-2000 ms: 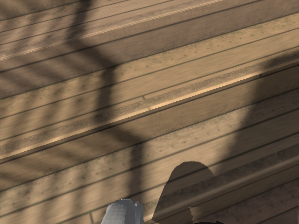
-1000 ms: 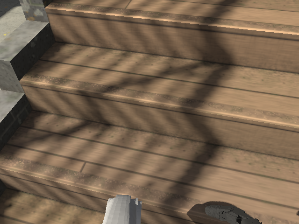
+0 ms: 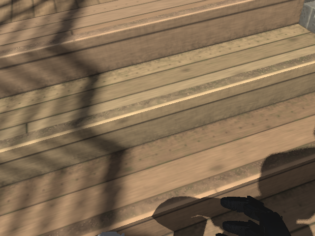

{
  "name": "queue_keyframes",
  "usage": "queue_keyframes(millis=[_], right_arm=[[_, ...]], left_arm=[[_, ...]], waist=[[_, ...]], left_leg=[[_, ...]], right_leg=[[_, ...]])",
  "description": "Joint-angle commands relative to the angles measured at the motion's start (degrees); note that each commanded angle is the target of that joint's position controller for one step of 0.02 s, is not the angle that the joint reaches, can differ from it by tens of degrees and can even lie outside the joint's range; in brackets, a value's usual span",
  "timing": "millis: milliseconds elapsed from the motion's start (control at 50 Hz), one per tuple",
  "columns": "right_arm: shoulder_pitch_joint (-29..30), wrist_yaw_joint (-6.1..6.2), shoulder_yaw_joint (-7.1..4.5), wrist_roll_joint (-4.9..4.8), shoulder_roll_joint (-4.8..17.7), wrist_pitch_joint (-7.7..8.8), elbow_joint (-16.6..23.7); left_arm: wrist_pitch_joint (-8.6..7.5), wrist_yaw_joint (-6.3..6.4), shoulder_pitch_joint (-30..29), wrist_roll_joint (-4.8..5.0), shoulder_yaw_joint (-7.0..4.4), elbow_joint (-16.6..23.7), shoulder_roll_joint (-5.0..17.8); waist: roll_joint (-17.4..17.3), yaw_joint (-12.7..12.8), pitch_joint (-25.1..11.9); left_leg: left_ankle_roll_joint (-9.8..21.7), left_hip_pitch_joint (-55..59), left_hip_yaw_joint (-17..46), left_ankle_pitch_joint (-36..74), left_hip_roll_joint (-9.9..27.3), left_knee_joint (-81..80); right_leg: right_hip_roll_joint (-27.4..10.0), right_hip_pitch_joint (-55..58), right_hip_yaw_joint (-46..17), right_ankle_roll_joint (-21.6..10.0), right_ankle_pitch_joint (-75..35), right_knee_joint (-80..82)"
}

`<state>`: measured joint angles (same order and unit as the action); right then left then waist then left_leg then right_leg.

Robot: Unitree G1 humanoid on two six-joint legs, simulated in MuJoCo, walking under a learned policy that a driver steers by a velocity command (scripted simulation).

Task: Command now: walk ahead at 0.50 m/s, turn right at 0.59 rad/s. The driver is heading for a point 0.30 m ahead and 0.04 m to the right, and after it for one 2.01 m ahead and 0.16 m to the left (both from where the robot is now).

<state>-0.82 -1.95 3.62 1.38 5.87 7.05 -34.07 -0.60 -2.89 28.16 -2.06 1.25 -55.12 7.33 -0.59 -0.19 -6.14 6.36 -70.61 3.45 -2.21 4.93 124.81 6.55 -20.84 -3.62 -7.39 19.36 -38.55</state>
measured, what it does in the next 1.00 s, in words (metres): climbs: left foot 0.17 m higher, then right foot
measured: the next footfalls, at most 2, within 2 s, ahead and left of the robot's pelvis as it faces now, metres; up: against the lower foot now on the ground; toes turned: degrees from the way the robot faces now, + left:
left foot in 0.24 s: +0.35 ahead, +0.11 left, +0.17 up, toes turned -8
right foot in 0.74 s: +0.47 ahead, -0.18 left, +0.17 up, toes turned -6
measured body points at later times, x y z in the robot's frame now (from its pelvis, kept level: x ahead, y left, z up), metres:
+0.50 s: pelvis +0.28 +0.02 +0.16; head +0.27 +0.03 +0.61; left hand +0.56 +0.14 +0.12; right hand +0.15 -0.17 +0.01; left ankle +0.31 +0.11 -0.55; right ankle +0.26 -0.13 -0.32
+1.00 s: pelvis +0.50 -0.05 +0.20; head +0.52 -0.05 +0.65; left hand +0.43 +0.19 +0.05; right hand +0.77 -0.19 +0.16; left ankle +0.60 +0.09 -0.24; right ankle +0.43 -0.17 -0.55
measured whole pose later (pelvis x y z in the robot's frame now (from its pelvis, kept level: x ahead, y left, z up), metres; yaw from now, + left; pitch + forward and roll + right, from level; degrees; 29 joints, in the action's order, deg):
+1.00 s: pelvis +0.50 -0.05 +0.20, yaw +4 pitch +4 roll +1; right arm 1.4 -1.5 4.5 -0.7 6.0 2.6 -30.3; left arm -0.9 0.4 25.0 -2.4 0.2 -61.0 11.8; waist 0.4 -0.8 -2.8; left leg 4.5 -76.6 0.0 -11.8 1.2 114.0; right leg -5.6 -5.5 8.9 1.6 14.3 -16.3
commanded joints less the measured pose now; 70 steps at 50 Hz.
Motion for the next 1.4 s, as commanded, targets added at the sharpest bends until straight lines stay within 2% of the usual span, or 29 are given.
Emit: queue_keyframes(millis=[20,140,180,240,260,280,300,340,380,480,540,640,700,740,780,800,820,900,960,1000,1060,1100,1140,1160,1200,1240,1320,1360,1400], right_arm=[[-0.1,0.3,2.54,-0.46,-3.9,-0.55,3.0],[21.3,2.59,3.81,0.53,-3.0,1.37,11.4],[11.3,2.46,1.55,-0.06,0.3,0.91,8.4],[-13.0,2.14,-5.36,-1.26,14.9,0.42,3.0],[-23.4,1.57,-6.28,1.12,18.1,0.1,-1.2],[-24.8,2.55,-6.97,2.76,19.0,-1.11,-4.3],[-22.7,4.81,-6.25,2.58,12.7,-1.98,-5.5],[-20.8,4.52,-3.22,-0.06,0.0,-2.82,-14.2],[-18.6,3.35,-2.27,0.89,-4.3,-1.93,-18.8],[-18.0,0.25,-2.15,-0.37,1.3,-2.54,-20.2],[-19.2,1.93,-2.6,-0.38,5.6,-1.64,-17.6],[-29.9,3.89,-5.06,-0.94,10.6,-2.75,-17.5],[-25.3,4.47,-6.58,-0.54,14.1,-4.84,-16.5],[-23.4,3.63,-6.31,-1.22,11.0,-4.19,-15.0],[-20.4,2.08,-4.15,0.51,0.3,-0.53,-10.5],[-21.7,1.35,-4.37,-2.26,1.4,0.26,-10.7],[-11.6,1.17,-3.84,-4.06,0.2,-0.75,-6.5],[-4.9,-0.5,1.56,-3.82,-7.2,-3.71,4.3],[-0.8,-0.01,2.0,-2.1,-0.5,-4.27,8.2],[1.6,0.79,2.21,-1.28,1.9,-4.29,8.2],[-7.1,0.99,-1.21,0.39,7.6,-5.02,2.9],[-11.6,-0.23,-3.91,-0.07,13.9,-6.08,2.6],[-17.3,0.6,-7.01,0.63,23.5,-7.7,-0.2],[-20.7,1.02,-5.43,0.98,18.2,-6.64,-3.5],[-21.0,-0.91,-2.97,-1.11,8.2,-5.73,-11.1],[-17.7,-1.94,-2.09,-1.01,2.9,-5.65,-14.3],[-12.5,-1.36,-2.26,-0.64,3.9,-5.12,-13.5],[-21.0,-0.47,-2.47,0.74,6.3,-4.97,-17.4],[-26.3,0.23,-3.22,-0.93,8.2,-5.62,-18.5]], left_arm=[[-0.59,0.77,-4.0,-0.06,-0.3,2.7,4.6],[0.68,5.76,3.5,2.39,-1.72,1.1,5.3],[0.42,6.45,-2.5,2.47,-2.3,2.4,7.1],[-1.21,6.1,-10.6,1.84,-4.19,5.0,13.9],[-3.26,4.76,-14.2,0.32,-3.68,8.0,12.0],[-4.6,2.18,-12.0,0.97,-1.92,10.4,0.2],[-5.62,-0.28,-12.7,-0.17,-2.64,10.8,3.5],[-3.83,-2.18,-18.3,1.34,-1.19,14.6,0.2],[-2.99,-1.92,-15.0,2.15,0.14,14.6,-1.9],[-3.52,-1.19,-18.1,1.07,3.43,19.2,-3.0],[-3.79,0.79,-26.5,0.01,4.1,22.3,-0.2],[-3.33,1.68,-35.9,3.61,1.71,22.0,3.0],[-3.35,2.26,-24.8,3.2,-1.98,18.6,8.9],[-4.28,2.47,-15.9,2.29,-3.83,15.0,11.3],[-1.95,4.01,1.5,0.26,-5.63,9.8,18.2],[-1.54,4.49,1.0,-1.82,-5.1,10.6,14.8],[-0.96,4.61,-3.6,-1.5,-3.84,9.0,8.4],[-0.79,3.24,-8.8,-0.28,-0.14,1.1,-1.2],[-1.53,2.81,-22.0,-1.21,0.08,3.4,5.5],[-4.77,3.49,-18.0,1.27,-0.84,1.8,11.7],[-2.59,4.65,-10.0,2.27,-4.89,0.4,25.6],[-1.43,5.35,-11.7,2.26,-5.12,4.8,22.7],[-5.68,1.86,-13.8,-0.64,-3.46,11.4,11.3],[-6.99,-0.42,-15.3,0.8,-3.79,12.6,9.3],[-7.22,-0.46,-25.8,1.59,-0.47,20.3,0.9],[-6.8,0.4,-19.2,0.22,2.45,21.3,-3.4],[-6.37,2.12,-21.8,-0.02,3.17,23.7,0.2],[-6.4,2.71,-29.4,0.06,5.49,27.5,-5.5],[-7.46,2.33,-32.3,0.66,6.43,29.5,-4.9]], waist=[[7.2,-2.7,8.2],[7.9,3.7,3.9],[10.3,-3.0,-3.9],[16.1,-15.9,-15.1],[3.9,-16.8,-21.9],[-31.0,-10.6,-22.0],[-23.6,-9.7,-17.5],[-2.8,-2.8,4.9],[5.6,4.0,9.7],[3.4,7.5,9.8],[0.5,4.0,5.0],[-9.0,-4.1,2.1],[-12.8,2.3,1.1],[-9.1,5.6,-3.0],[16.7,8.3,-14.1],[16.0,8.1,-17.8],[13.8,6.6,-7.1],[4.3,-3.6,9.5],[4.6,-9.1,11.8],[6.1,-8.7,4.4],[13.0,-11.2,-10.9],[12.6,-10.8,-12.3],[-21.6,-6.7,-16.9],[-13.9,-6.2,-12.4],[-4.9,-1.2,10.2],[-1.8,4.8,10.2],[0.8,6.2,10.2],[-5.9,2.6,8.7],[-4.1,0.3,7.9]], left_leg=[[-1.7,-13.4,-4.9,-0.9,-0.6,9.7],[-5.4,-2.3,-13.1,-5.2,-1.0,-27.8],[-2.2,23.6,-16.1,-13.0,-5.1,-44.3],[1.3,49.6,-0.6,-28.4,-5.9,-67.1],[3.6,66.7,11.9,-27.9,0.2,-74.9],[14.1,81.2,46.3,-17.6,14.6,-99.5],[15.3,75.8,62.1,-23.1,17.0,-107.3],[10.0,52.6,38.9,-32.2,12.5,-102.0],[5.4,41.0,19.8,-25.8,7.7,-98.1],[4.5,41.5,4.7,-14.8,2.5,-103.3],[6.1,32.9,1.9,-9.7,0.8,-108.2],[8.5,57.1,7.4,2.3,5.4,-112.9],[5.2,71.3,10.2,25.6,6.9,-102.5],[1.5,62.0,6.1,26.3,0.0,-82.9],[-2.8,14.9,1.5,-30.2,-11.3,-36.9],[-3.4,5.6,6.2,-32.3,-9.7,-7.9],[-2.9,-9.1,3.3,-33.2,-6.2,9.1],[0.4,-16.7,7.9,-24.3,-3.0,20.1],[-2.3,9.6,-2.9,-4.8,-3.3,-13.2],[-2.4,39.8,-13.3,-3.5,-4.1,-31.2],[0.3,38.7,-16.5,-27.8,-10.3,-44.0],[3.2,42.4,-6.0,-30.7,-12.4,-67.3],[17.7,68.0,50.2,-26.1,4.4,-104.3],[14.8,64.1,56.2,-38.3,8.7,-109.9],[7.0,47.5,38.7,-36.0,5.1,-103.8],[2.2,42.6,22.1,-23.1,-1.4,-100.1],[2.7,33.8,13.6,-13.5,-3.4,-103.6],[6.2,41.3,20.2,-13.7,-1.1,-106.3],[5.5,52.2,21.7,-18.5,-1.0,-107.2]], right_leg=[[-8.8,-4.0,-17.6,4.1,-1.4,15.9],[-14.1,5.9,-22.6,-3.7,-19.9,32.8],[-13.3,8.0,-13.1,-3.2,-60.1,29.2],[-15.2,21.2,-14.2,-4.5,-103.8,3.3],[-11.8,12.3,-13.7,-7.1,-93.2,-10.1],[4.1,-14.1,-13.5,-1.8,-19.0,-35.6],[5.5,-21.6,-19.0,0.1,-10.0,-58.5],[1.2,-28.6,-12.0,0.3,-10.2,-70.4],[-1.5,-29.4,-10.1,-1.4,-12.7,-72.6],[-8.9,-42.5,-1.7,0.9,-15.9,-70.8],[-11.4,-27.8,8.2,6.2,-23.1,-50.2],[-6.6,-12.1,9.9,9.9,-12.9,-8.8],[-4.7,-4.9,5.6,6.1,-13.9,10.4],[-8.3,15.1,3.9,4.0,-22.2,22.2],[-34.3,53.7,-21.2,-6.7,-70.8,11.0],[-39.2,50.1,-31.2,-14.9,-47.2,16.8],[-37.9,42.9,-24.9,-12.1,-22.3,20.3],[-27.9,15.0,-3.8,2.2,-7.4,25.3],[-17.2,-19.4,15.0,2.5,-12.3,34.3],[-15.6,-25.9,18.6,-1.8,-30.7,42.7],[-22.8,18.9,16.6,-3.5,-111.1,22.7],[-24.9,28.8,13.4,-3.8,-108.3,-0.3],[-2.9,-16.6,0.9,2.8,-10.1,-50.4],[-3.5,-28.6,-8.0,1.7,-7.3,-72.9],[-5.5,-46.3,-2.8,-0.1,-7.6,-87.8],[-8.1,-46.5,-0.5,-0.6,-11.1,-89.8],[-10.9,-43.5,5.5,3.6,-17.8,-71.9],[-9.2,-55.6,8.4,4.4,-11.0,-89.3],[-11.1,-63.3,7.6,5.1,-8.6,-78.5]])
